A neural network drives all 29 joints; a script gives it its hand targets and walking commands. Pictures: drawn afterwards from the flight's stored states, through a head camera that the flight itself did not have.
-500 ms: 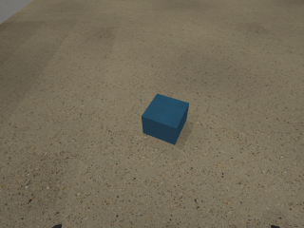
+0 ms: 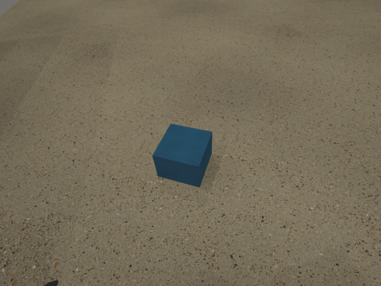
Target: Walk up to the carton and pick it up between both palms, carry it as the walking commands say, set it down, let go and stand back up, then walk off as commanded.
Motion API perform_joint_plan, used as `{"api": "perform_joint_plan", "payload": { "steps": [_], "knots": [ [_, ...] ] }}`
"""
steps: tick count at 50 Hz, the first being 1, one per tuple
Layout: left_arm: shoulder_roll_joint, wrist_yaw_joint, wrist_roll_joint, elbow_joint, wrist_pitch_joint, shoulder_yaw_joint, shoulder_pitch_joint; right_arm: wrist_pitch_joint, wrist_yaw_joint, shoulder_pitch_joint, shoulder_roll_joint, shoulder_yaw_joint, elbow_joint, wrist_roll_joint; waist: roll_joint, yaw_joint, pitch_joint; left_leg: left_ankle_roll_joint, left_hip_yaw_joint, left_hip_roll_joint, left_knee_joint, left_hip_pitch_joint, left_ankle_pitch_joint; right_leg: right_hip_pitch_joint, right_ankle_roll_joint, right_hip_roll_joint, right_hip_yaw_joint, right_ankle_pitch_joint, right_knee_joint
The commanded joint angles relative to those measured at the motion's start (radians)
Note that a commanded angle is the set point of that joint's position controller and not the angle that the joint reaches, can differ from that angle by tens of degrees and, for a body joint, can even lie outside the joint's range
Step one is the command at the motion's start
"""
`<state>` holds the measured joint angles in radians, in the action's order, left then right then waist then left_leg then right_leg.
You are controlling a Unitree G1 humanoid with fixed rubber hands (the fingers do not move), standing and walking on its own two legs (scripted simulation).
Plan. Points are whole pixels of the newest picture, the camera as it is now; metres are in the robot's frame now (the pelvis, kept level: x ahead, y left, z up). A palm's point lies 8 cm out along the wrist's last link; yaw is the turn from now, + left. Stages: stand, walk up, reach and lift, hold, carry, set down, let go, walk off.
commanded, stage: walk up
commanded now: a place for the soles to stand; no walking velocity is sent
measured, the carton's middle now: (184, 154) +1.01 +0.07 -0.66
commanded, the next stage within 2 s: none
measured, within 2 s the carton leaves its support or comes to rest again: neither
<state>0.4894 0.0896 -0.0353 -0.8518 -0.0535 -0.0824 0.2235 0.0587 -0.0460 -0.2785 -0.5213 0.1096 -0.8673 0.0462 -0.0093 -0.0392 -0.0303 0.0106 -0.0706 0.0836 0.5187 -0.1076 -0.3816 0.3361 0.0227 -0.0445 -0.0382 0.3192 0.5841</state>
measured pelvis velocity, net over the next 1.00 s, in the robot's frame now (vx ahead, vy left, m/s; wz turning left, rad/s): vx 0.35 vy -0.01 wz -0.06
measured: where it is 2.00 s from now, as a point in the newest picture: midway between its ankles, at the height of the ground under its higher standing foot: (202, 239)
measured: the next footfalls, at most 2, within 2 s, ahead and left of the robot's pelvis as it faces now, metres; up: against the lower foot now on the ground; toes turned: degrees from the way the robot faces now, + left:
left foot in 0.38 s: +0.29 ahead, +0.12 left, +0.00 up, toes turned +2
right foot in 0.72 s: +0.38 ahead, -0.14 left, +0.00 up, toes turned -8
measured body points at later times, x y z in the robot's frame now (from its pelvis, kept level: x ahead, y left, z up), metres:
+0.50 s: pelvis +0.18 +0.01 -0.01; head +0.19 +0.03 +0.44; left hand +0.27 +0.34 -0.10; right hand +0.29 -0.33 -0.06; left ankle +0.25 +0.12 -0.73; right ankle +0.12 -0.12 -0.67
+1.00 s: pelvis +0.35 -0.01 +0.00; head +0.37 -0.02 +0.45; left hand +0.44 +0.34 -0.07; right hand +0.46 -0.34 -0.09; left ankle +0.46 +0.12 -0.71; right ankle +0.34 -0.13 -0.73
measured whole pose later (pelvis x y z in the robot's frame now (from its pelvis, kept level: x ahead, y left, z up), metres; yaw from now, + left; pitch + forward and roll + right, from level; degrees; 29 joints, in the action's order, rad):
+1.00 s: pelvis +0.35 -0.01 +0.00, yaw -3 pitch -1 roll +0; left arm 0.50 0.04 -0.01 -0.67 -0.10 -0.09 0.40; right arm 0.06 -0.07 -0.30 -0.46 0.06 -0.68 0.02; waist -0.03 0.04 -0.06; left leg 0.02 -0.05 0.08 0.76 -0.49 -0.31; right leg 0.24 0.02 -0.04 -0.07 0.32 0.59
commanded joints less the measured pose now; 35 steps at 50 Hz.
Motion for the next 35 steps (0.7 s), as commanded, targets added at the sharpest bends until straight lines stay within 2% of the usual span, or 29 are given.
{"api": "perform_joint_plan", "payload": {
  "steps": [1, 2, 3, 4, 6, 7, 8, 9, 12, 15, 17, 18, 19, 20, 21, 22, 23, 24, 25, 26, 28, 30, 33, 35],
  "knots": [
    [0.243, -0.025, -0.002, 0.013, -0.021, -0.085, 0.272, 0.009, -0.007, 0.126, -0.066, -0.011, 0.148, -0.005, 0.275, 0.194, 0.047, 0.066, -0.050, -0.036, 0.419, -0.586, -0.174, -0.514, 0.082, -0.107, 0.278, 0.259, -0.236],
    [0.330, -0.037, 0.010, 0.064, -0.030, -0.089, 0.256, 0.005, 0.000, 0.114, -0.076, -0.017, 0.172, -0.021, 0.249, 0.171, 0.038, 0.038, 0.084, -0.067, 0.603, -0.661, -0.197, -0.376, 0.206, -0.350, 0.774, 0.491, -0.453],
    [0.308, -0.038, 0.026, 0.097, -0.030, -0.076, 0.167, -0.005, 0.006, 0.076, -0.152, 0.004, 0.143, -0.029, 0.066, 0.102, -0.002, 0.033, 0.181, -0.004, 0.655, -0.621, -0.130, -0.287, 0.251, -0.365, 0.730, 0.552, -0.429],
    [0.272, -0.042, 0.031, 0.117, -0.031, -0.069, 0.125, -0.004, 0.003, 0.044, -0.170, 0.010, 0.133, -0.035, 0.032, 0.074, -0.038, 0.027, 0.167, 0.021, 0.642, -0.597, -0.062, -0.240, 0.250, -0.327, 0.629, 0.470, -0.401],
    [0.232, -0.050, 0.024, 0.137, -0.040, -0.063, 0.094, -0.003, -0.007, -0.007, -0.163, 0.008, 0.116, -0.035, 0.082, 0.046, -0.060, 0.006, 0.156, 0.051, 0.541, -0.528, 0.004, -0.171, 0.212, -0.236, 0.437, 0.280, -0.381],
    [0.217, -0.048, 0.022, 0.142, -0.044, -0.061, 0.101, -0.004, -0.016, -0.022, -0.150, 0.008, 0.112, -0.031, 0.112, 0.044, -0.064, -0.005, 0.130, 0.050, 0.486, -0.488, 0.020, -0.133, 0.204, -0.208, 0.361, 0.176, -0.379],
    [0.212, -0.044, 0.021, 0.149, -0.046, -0.061, 0.118, -0.006, -0.024, -0.016, -0.137, 0.008, 0.123, -0.026, 0.123, 0.049, -0.067, -0.012, 0.109, 0.046, 0.431, -0.466, 0.025, -0.113, 0.208, -0.197, 0.320, 0.112, -0.378],
    [0.213, -0.043, 0.021, 0.156, -0.048, -0.064, 0.135, -0.006, -0.029, -0.002, -0.128, 0.009, 0.137, -0.022, 0.126, 0.057, -0.067, -0.015, 0.094, 0.044, 0.382, -0.451, 0.035, -0.105, 0.213, -0.192, 0.297, 0.083, -0.373],
    [0.223, -0.041, 0.020, 0.184, -0.049, -0.067, 0.165, -0.001, -0.040, 0.058, -0.105, 0.011, 0.184, -0.017, 0.130, 0.070, -0.074, -0.009, 0.064, 0.034, 0.243, -0.405, 0.105, -0.077, 0.213, -0.176, 0.255, 0.109, -0.358],
    [0.226, -0.039, 0.022, 0.213, -0.048, -0.062, 0.161, 0.009, -0.044, 0.077, -0.097, 0.017, 0.203, -0.022, 0.136, 0.062, -0.079, -0.003, 0.033, 0.006, 0.148, -0.319, 0.159, -0.028, 0.203, -0.177, 0.234, 0.104, -0.336],
    [0.225, -0.040, 0.024, 0.224, -0.044, -0.055, 0.153, 0.017, -0.043, 0.052, -0.093, 0.023, 0.200, -0.026, 0.129, 0.038, -0.073, 0.008, 0.007, -0.022, 0.081, -0.218, 0.170, 0.010, 0.190, -0.179, 0.213, 0.052, -0.277],
    [0.210, -0.041, 0.025, 0.224, -0.041, -0.046, 0.159, 0.023, -0.038, 0.026, -0.097, 0.028, 0.194, -0.024, 0.106, 0.023, -0.059, 0.018, -0.007, -0.050, 0.041, -0.145, 0.156, 0.026, 0.174, -0.161, 0.187, 0.007, -0.202],
    [0.183, -0.043, 0.027, 0.226, -0.041, -0.033, 0.166, 0.031, -0.029, -0.030, -0.114, 0.036, 0.184, -0.021, 0.063, -0.008, -0.017, 0.039, -0.006, -0.076, 0.008, -0.026, 0.125, 0.052, 0.148, -0.132, 0.152, -0.110, -0.075],
    [0.139, -0.046, 0.033, 0.235, -0.041, -0.016, 0.173, 0.040, -0.013, -0.145, -0.158, 0.053, 0.168, -0.009, -0.071, -0.065, 0.070, 0.088, 0.138, 0.002, -0.074, 0.142, 0.009, 0.121, 0.107, -0.060, 0.078, -0.208, 0.217],
    [0.087, -0.051, 0.043, 0.265, -0.046, -0.007, 0.180, 0.047, -0.001, -0.202, -0.264, 0.073, 0.196, -0.006, -0.296, -0.079, 0.131, 0.202, 0.648, 0.309, -0.234, 0.272, -0.185, 0.390, 0.022, 0.087, 0.002, 0.096, 0.527],
    [0.169, -0.069, 0.026, 0.236, -0.037, -0.026, 0.192, 0.047, 0.000, -0.164, -0.252, 0.075, 0.210, -0.033, -0.124, -0.050, 0.107, 0.259, 0.710, 0.366, -0.247, 0.163, -0.198, 0.394, 0.011, 0.067, 0.152, 0.184, 0.638],
    [0.190, -0.068, 0.034, 0.214, -0.037, -0.030, 0.195, 0.045, 0.003, -0.132, -0.210, 0.065, 0.217, -0.046, -0.044, -0.023, 0.046, 0.269, 0.599, 0.336, -0.232, 0.068, -0.143, 0.371, 0.009, 0.029, 0.157, 0.135, 0.650],
    [0.180, -0.063, 0.039, 0.203, -0.037, -0.029, 0.207, 0.042, 0.005, -0.112, -0.189, 0.056, 0.220, -0.044, -0.049, -0.006, -0.002, 0.248, 0.480, 0.288, -0.236, 0.000, -0.083, 0.353, 0.010, -0.002, 0.143, 0.107, 0.593],
    [0.165, -0.057, 0.039, 0.197, -0.035, -0.027, 0.208, 0.041, 0.007, -0.087, -0.175, 0.045, 0.224, -0.040, -0.086, 0.007, -0.036, 0.221, 0.376, 0.234, -0.243, -0.063, -0.061, 0.311, 0.007, -0.030, 0.131, 0.093, 0.486],
    [0.153, -0.046, 0.034, 0.185, -0.032, -0.025, 0.218, 0.039, 0.007, -0.072, -0.170, 0.039, 0.225, -0.035, -0.140, 0.012, -0.039, 0.214, 0.282, 0.195, -0.242, -0.116, 0.009, 0.249, -0.003, -0.030, 0.084, 0.088, 0.407],
    [0.138, -0.032, 0.024, 0.189, -0.027, -0.033, 0.186, 0.039, 0.000, -0.090, -0.176, 0.042, 0.239, -0.024, -0.175, 0.004, -0.028, 0.238, 0.233, 0.186, -0.231, -0.154, 0.055, 0.183, -0.012, -0.024, 0.036, 0.104, 0.314],
    [0.124, -0.024, 0.019, 0.197, -0.030, -0.037, 0.135, 0.043, -0.008, -0.103, -0.182, 0.047, 0.252, -0.023, -0.172, -0.002, -0.034, 0.240, 0.221, 0.190, -0.234, -0.181, 0.015, 0.139, -0.003, -0.022, 0.010, 0.043, 0.212],
    [0.116, -0.016, 0.022, 0.184, -0.038, -0.045, 0.117, 0.037, -0.013, -0.071, -0.188, 0.045, 0.281, -0.028, -0.168, 0.017, -0.031, 0.206, 0.190, 0.173, -0.206, -0.247, -0.058, 0.015, 0.007, 0.016, -0.037, -0.040, 0.088],
    [0.131, -0.021, 0.019, 0.169, -0.046, -0.056, 0.146, 0.028, -0.015, -0.075, -0.164, 0.031, 0.288, -0.031, -0.104, 0.053, -0.013, 0.159, 0.143, 0.142, -0.094, -0.330, -0.100, -0.151, 0.021, 0.057, -0.053, -0.077, -0.010]
  ]
}}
